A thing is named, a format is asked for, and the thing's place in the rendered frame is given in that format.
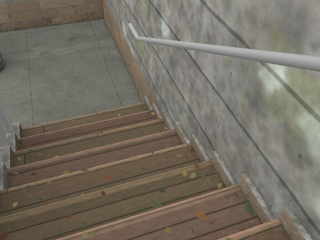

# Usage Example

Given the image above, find stairs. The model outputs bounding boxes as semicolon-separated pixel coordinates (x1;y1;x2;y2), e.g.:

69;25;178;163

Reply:
0;102;292;240

